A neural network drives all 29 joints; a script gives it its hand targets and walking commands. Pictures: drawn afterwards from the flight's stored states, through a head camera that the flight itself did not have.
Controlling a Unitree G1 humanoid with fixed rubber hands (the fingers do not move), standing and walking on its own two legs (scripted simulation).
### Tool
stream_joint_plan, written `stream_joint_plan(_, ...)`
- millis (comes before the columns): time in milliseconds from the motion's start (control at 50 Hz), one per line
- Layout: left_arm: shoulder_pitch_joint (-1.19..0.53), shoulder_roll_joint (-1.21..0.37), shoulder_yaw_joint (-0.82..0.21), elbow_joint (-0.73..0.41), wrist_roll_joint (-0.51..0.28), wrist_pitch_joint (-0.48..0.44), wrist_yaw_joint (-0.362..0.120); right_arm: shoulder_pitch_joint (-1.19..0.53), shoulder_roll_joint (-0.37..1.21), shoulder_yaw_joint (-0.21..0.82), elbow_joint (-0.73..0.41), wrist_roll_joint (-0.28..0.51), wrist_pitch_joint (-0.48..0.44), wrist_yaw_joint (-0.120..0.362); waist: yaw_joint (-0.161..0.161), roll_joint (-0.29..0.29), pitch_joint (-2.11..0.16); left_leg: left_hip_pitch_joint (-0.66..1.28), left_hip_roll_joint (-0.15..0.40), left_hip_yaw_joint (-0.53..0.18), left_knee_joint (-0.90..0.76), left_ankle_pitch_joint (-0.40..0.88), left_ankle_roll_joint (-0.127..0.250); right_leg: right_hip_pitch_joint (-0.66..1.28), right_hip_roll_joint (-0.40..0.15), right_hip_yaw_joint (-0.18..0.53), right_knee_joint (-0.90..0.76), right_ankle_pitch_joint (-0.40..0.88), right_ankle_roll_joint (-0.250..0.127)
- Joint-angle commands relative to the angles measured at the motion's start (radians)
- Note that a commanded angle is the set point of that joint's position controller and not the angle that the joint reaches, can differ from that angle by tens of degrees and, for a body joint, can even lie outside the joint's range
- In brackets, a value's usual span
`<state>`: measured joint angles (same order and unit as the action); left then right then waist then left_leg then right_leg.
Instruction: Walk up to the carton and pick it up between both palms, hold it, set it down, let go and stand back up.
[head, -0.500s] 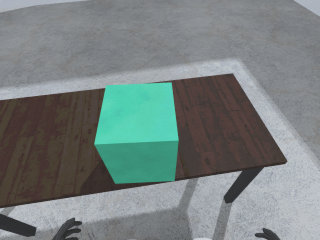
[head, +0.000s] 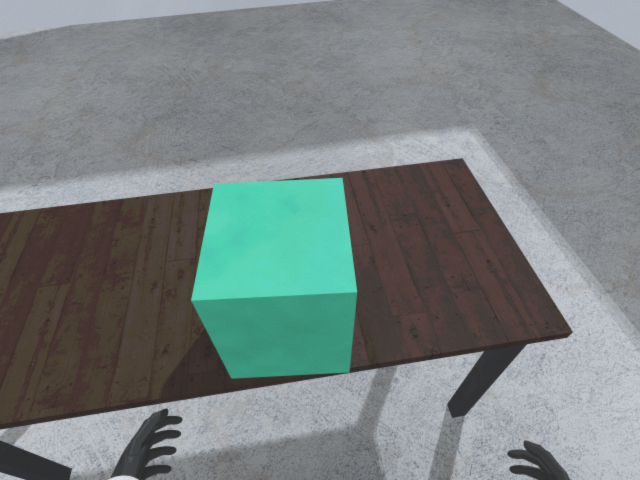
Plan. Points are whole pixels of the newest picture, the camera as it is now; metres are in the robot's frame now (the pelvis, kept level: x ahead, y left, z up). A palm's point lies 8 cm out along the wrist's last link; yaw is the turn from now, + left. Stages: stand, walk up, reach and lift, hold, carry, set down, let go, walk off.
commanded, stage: walk up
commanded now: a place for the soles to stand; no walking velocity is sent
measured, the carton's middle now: (284, 282) +0.41 +0.08 -0.05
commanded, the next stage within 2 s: reach and lift in 0.48 s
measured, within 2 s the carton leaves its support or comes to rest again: neither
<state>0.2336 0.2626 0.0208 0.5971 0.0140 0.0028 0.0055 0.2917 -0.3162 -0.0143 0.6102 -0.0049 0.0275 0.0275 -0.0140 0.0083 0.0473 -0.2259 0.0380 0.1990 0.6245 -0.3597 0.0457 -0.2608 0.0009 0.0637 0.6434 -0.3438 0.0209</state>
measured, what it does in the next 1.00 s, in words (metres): stands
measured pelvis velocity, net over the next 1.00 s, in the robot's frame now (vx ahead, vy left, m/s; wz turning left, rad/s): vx -0.02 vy -0.02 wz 0.07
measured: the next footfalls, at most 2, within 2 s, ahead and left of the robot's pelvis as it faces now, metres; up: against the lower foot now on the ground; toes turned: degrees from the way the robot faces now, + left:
none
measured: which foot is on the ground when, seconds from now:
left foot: down 0.00-1.00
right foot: down 0.00-1.00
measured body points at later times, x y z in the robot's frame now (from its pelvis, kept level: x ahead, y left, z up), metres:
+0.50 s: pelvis -0.01 +0.00 +0.00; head +0.00 -0.01 +0.45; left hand +0.13 +0.25 -0.09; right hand +0.09 -0.28 -0.10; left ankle -0.01 +0.08 -0.72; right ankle +0.00 -0.13 -0.72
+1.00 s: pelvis -0.02 -0.02 +0.01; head -0.02 +0.00 +0.46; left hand +0.17 +0.25 -0.06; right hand +0.14 -0.23 -0.07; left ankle -0.01 +0.08 -0.72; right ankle +0.00 -0.13 -0.72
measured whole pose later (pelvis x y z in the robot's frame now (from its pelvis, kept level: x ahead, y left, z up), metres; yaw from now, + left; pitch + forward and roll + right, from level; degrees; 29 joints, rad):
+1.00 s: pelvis -0.02 -0.02 +0.01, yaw +4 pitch -7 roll +0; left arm 0.10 0.28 0.05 0.53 0.01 0.09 -0.02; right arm 0.24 -0.11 -0.03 0.68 0.00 -0.25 -0.04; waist 0.00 -0.05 0.13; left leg -0.12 0.03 0.11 0.49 -0.25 0.02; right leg -0.11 0.01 -0.02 0.48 -0.25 -0.01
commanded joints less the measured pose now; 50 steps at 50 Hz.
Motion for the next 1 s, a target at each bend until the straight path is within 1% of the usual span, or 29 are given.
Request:
stream_joint_plan(0, -0.017, 0.148, 0.045, -0.084, 0.001, -0.024, 0.000, 0.015, -0.128, -0.037, -0.069, -0.003, -0.019, -0.002, -0.001, -0.030, -0.037, 0.020, 0.112, -0.164, -0.157, 0.145, 0.027, -0.040, -0.077, 0.103, -0.113, 0.208, -0.079)
stream_joint_plan(100, -0.010, 0.143, 0.046, -0.081, -0.001, -0.027, -0.003, 0.020, -0.128, -0.038, -0.062, -0.004, -0.023, -0.003, 0.000, -0.028, -0.019, 0.017, 0.115, -0.172, -0.173, 0.109, 0.026, -0.058, -0.069, 0.102, -0.127, 0.179, -0.075)
stream_joint_plan(180, -0.005, 0.143, 0.047, -0.081, 0.001, -0.028, -0.004, 0.027, -0.125, -0.038, -0.055, -0.004, -0.026, -0.004, 0.000, -0.037, -0.013, 0.011, 0.116, -0.175, -0.182, 0.083, 0.025, -0.063, -0.066, 0.103, -0.138, 0.157, -0.073)
stream_joint_plan(200, 0.003, 0.144, 0.046, -0.079, 0.002, -0.029, -0.004, 0.030, -0.126, -0.037, -0.053, -0.004, -0.027, -0.004, 0.000, -0.029, -0.024, 0.013, 0.114, -0.172, -0.181, 0.074, 0.026, -0.057, -0.066, 0.106, -0.140, 0.151, -0.074)
stream_joint_plan(260, 0.007, 0.143, 0.047, -0.079, 0.003, -0.030, -0.004, 0.035, -0.125, -0.038, -0.050, -0.006, -0.029, -0.005, 0.000, -0.019, -0.020, 0.018, 0.114, -0.176, -0.183, 0.081, 0.026, -0.067, -0.067, 0.111, -0.142, 0.149, -0.076)
stream_joint_plan(320, 0.011, 0.139, 0.045, -0.077, 0.004, -0.030, -0.003, 0.037, -0.129, -0.038, -0.048, -0.004, -0.032, -0.006, 0.003, -0.016, -0.032, 0.014, 0.128, -0.182, -0.195, 0.089, 0.031, -0.050, -0.055, 0.087, -0.122, 0.162, -0.067)
stream_joint_plan(380, 0.014, 0.142, 0.046, -0.079, 0.003, -0.030, -0.003, 0.039, -0.126, -0.037, -0.047, -0.005, -0.030, -0.007, 0.003, -0.011, -0.022, -0.001, 0.120, -0.170, -0.185, 0.093, 0.028, -0.047, -0.060, 0.099, -0.127, 0.172, -0.070)
stream_joint_plan(460, 0.012, 0.145, 0.046, -0.080, 0.004, -0.029, -0.002, 0.052, -0.125, -0.036, -0.043, -0.005, -0.029, -0.007, -0.003, -0.024, -0.027, 0.010, 0.120, -0.174, -0.179, 0.093, 0.026, -0.056, -0.063, 0.108, -0.130, 0.169, -0.074)
stream_joint_plan(480, -0.305, 0.137, 0.030, -0.043, -0.003, 0.103, 0.021, -0.334, -0.052, -0.104, 0.067, -0.070, -0.201, 0.026, 0.056, 0.044, 0.028, -0.168, 0.053, -0.129, -0.131, 0.024, -0.051, -0.133, 0.017, -0.098, -0.041, 0.010, -0.114)
stream_joint_plan(500, -0.248, 0.111, 0.030, -0.049, 0.019, 0.153, 0.041, -0.244, -0.098, -0.125, 0.111, -0.073, -0.249, 0.052, 0.052, 0.058, 0.075, -0.165, 0.062, -0.148, -0.163, -0.022, -0.052, -0.096, 0.022, -0.119, -0.030, 0.034, -0.109)
stream_joint_plan(520, -0.254, 0.104, 0.035, -0.070, 0.033, 0.176, 0.044, -0.229, -0.105, -0.138, 0.131, -0.064, -0.266, 0.058, 0.040, 0.033, 0.046, -0.118, 0.065, -0.152, -0.152, 0.013, -0.058, -0.090, 0.016, -0.129, -0.033, 0.071, -0.104)
stream_joint_plan(560, -0.230, 0.098, 0.039, -0.126, 0.035, 0.201, 0.026, -0.159, -0.105, -0.145, 0.147, -0.053, -0.290, 0.042, 0.013, -0.016, -0.032, 0.044, 0.052, -0.147, -0.091, 0.136, -0.068, -0.123, 0.004, -0.116, -0.076, 0.142, -0.099)
stream_joint_plan(580, -0.209, 0.100, 0.047, -0.166, 0.034, 0.204, 0.016, -0.125, -0.100, -0.145, 0.142, -0.041, -0.300, 0.029, 0.008, -0.039, -0.090, 0.127, 0.040, -0.141, -0.068, 0.220, -0.069, -0.119, 0.004, -0.110, -0.103, 0.206, -0.092)
stream_joint_plan(620, -0.173, 0.105, 0.066, -0.211, 0.028, 0.198, 0.000, -0.090, -0.081, -0.132, 0.130, -0.015, -0.317, 0.004, 0.000, -0.066, -0.163, 0.227, 0.013, -0.141, -0.051, 0.328, -0.072, -0.081, 0.009, -0.097, -0.131, 0.332, -0.073)
stream_joint_plan(660, -0.142, 0.111, 0.083, -0.216, 0.031, 0.178, -0.008, -0.064, -0.054, -0.095, 0.121, 0.006, -0.327, -0.014, -0.003, -0.081, -0.174, 0.259, -0.015, -0.140, -0.076, 0.356, -0.067, -0.028, 0.008, -0.084, -0.161, 0.402, -0.053)
stream_joint_plan(680, -0.139, 0.114, 0.087, -0.216, 0.030, 0.167, -0.010, -0.057, -0.040, -0.075, 0.113, 0.016, -0.327, -0.022, -0.004, -0.078, -0.163, 0.258, -0.026, -0.139, -0.095, 0.341, -0.064, -0.004, 0.004, -0.073, -0.180, 0.406, -0.049)
stream_joint_plan(740, -0.165, 0.131, 0.090, -0.194, 0.020, 0.134, -0.021, -0.059, 0.020, -0.036, 0.092, 0.025, -0.318, -0.047, -0.009, -0.068, -0.077, 0.220, -0.045, -0.126, -0.149, 0.267, -0.055, 0.030, -0.013, -0.042, -0.233, 0.348, -0.042)
stream_joint_plan(780, -0.202, 0.143, 0.084, -0.194, 0.011, 0.117, -0.023, -0.073, 0.057, -0.032, 0.074, 0.022, -0.311, -0.059, -0.009, -0.029, -0.024, 0.197, -0.046, -0.115, -0.179, 0.207, -0.053, 0.022, -0.021, -0.029, -0.260, 0.261, -0.049)
stream_joint_plan(820, -0.227, 0.144, 0.076, -0.189, 0.008, 0.104, -0.025, -0.084, 0.084, -0.034, 0.054, 0.017, -0.303, -0.064, -0.005, 0.012, 0.011, 0.185, -0.036, -0.112, -0.210, 0.161, -0.051, 0.017, -0.021, -0.033, -0.283, 0.165, -0.062)
stream_joint_plan(880, -0.250, 0.151, 0.071, -0.191, -0.004, 0.077, -0.027, -0.107, 0.112, -0.038, -0.011, 0.008, -0.297, -0.071, 0.005, 0.058, 0.028, 0.121, -0.020, -0.106, -0.255, 0.084, -0.039, 0.059, -0.015, -0.039, -0.286, 0.075, -0.070)
stream_joint_plan(920, -0.250, 0.149, 0.069, -0.186, -0.008, 0.055, -0.025, -0.116, 0.114, -0.045, -0.039, 0.005, -0.296, -0.071, 0.011, 0.081, 0.023, 0.057, -0.002, -0.106, -0.288, 0.043, -0.030, 0.130, 0.001, -0.050, -0.264, 0.068, -0.069)
stream_joint_plan(960, -0.242, 0.147, 0.062, -0.163, -0.019, 0.028, -0.031, -0.121, 0.119, -0.047, -0.057, 0.003, -0.299, -0.073, 0.012, 0.074, 0.021, -0.008, 0.009, -0.105, -0.312, 0.029, -0.022, 0.199, 0.013, -0.057, -0.246, 0.084, -0.067)
stream_joint_plan(980, -0.239, 0.150, 0.060, -0.155, -0.031, 0.012, -0.035, -0.122, 0.120, -0.046, -0.070, 0.003, -0.305, -0.075, 0.013, 0.056, 0.006, -0.012, 0.008, -0.103, -0.309, 0.046, -0.021, 0.209, 0.014, -0.056, -0.244, 0.095, -0.065)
